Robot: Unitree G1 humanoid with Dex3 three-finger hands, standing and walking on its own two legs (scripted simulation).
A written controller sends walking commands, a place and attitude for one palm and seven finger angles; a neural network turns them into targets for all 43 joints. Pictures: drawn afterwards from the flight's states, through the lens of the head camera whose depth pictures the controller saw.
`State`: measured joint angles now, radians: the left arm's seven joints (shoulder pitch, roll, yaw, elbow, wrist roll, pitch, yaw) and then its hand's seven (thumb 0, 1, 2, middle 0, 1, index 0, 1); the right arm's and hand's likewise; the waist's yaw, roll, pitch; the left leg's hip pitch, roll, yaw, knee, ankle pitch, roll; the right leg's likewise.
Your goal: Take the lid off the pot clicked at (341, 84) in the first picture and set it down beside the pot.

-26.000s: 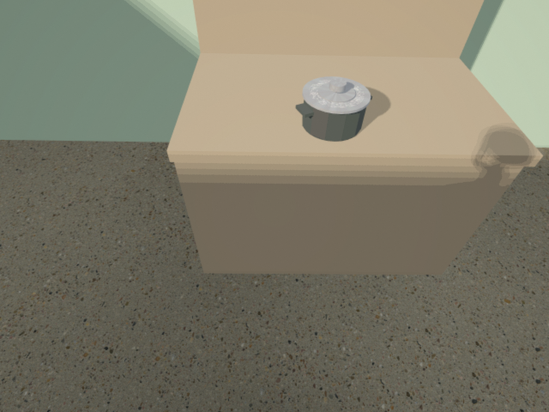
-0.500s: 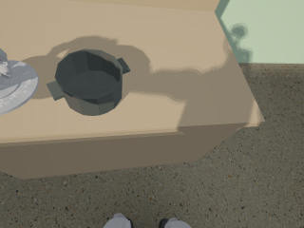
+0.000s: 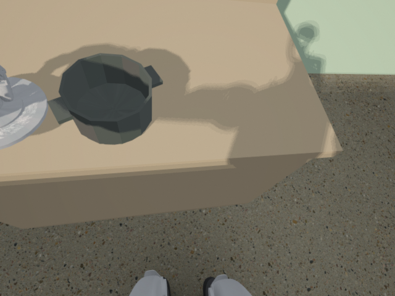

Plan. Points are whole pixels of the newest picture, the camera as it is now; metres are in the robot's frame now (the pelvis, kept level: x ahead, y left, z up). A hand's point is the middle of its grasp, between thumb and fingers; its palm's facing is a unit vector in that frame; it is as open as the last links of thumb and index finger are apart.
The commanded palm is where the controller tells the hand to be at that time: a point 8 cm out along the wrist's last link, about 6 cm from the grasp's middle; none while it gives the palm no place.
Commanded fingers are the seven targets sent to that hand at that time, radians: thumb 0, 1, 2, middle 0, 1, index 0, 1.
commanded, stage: lower the lid onto the table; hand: left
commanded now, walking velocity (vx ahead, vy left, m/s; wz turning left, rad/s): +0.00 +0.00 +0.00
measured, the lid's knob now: out of the picture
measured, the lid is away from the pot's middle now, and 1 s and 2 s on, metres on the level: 0.22 0.23 0.23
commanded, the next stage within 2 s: open the fingers wide in 0.20 s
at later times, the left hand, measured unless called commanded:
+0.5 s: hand out of the picture +0.44 +0.37 +0.03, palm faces -0.45 -0.15 -0.88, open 6.9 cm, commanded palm +0.48 +0.35 +0.08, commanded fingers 0.00 0.59 0.69 -0.69 -1.04 -0.73 -1.05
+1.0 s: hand out of the picture +0.42 +0.37 +0.03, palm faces -0.46 -0.15 -0.88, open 8.4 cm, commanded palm +0.48 +0.36 +0.08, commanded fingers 0.00 0.16 0.48 -0.34 -0.99 -0.35 -0.99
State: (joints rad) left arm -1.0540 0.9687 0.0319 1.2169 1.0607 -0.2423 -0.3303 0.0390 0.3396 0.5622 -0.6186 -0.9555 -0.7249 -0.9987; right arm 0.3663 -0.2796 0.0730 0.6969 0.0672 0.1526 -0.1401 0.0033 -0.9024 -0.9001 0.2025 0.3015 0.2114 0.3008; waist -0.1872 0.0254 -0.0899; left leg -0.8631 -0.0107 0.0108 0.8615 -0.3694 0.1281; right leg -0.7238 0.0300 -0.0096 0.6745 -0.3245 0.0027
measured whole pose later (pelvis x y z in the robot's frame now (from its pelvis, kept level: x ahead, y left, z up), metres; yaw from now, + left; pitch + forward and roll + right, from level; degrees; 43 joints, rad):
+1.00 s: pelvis -0.01 -0.01 -0.01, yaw +1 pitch +19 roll -7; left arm -0.93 0.94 0.05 1.16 1.03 -0.25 -0.29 0.00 0.30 0.52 -0.46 -1.01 -0.50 -1.01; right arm 0.33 -0.29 0.06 0.67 0.09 0.16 -0.12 0.00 -0.90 -0.90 0.20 0.30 0.21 0.30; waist -0.14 0.02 -0.09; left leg -0.87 -0.01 0.00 0.90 -0.37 0.11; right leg -0.74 0.04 -0.02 0.74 -0.34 0.01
